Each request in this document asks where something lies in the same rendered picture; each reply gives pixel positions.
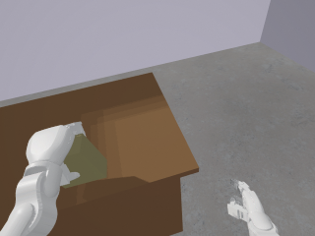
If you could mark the robot left forearm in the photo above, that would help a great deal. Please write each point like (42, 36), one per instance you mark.
(35, 212)

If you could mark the robot left hand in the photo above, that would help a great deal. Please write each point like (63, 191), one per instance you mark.
(52, 145)

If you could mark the robot right hand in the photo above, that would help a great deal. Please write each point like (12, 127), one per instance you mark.
(240, 208)

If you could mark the robot right forearm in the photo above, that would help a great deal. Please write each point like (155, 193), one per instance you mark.
(259, 224)

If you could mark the table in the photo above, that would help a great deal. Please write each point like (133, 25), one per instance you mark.
(132, 126)

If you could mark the sponge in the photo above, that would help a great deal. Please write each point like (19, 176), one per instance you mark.
(84, 158)

